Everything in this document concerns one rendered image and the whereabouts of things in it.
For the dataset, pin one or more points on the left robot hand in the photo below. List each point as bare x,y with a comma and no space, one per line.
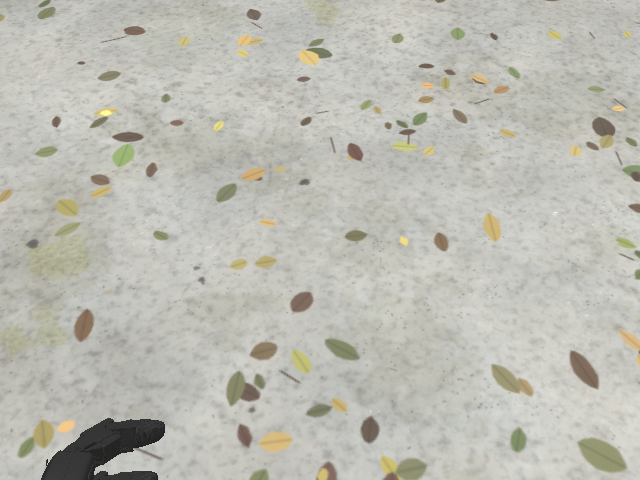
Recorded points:
101,443

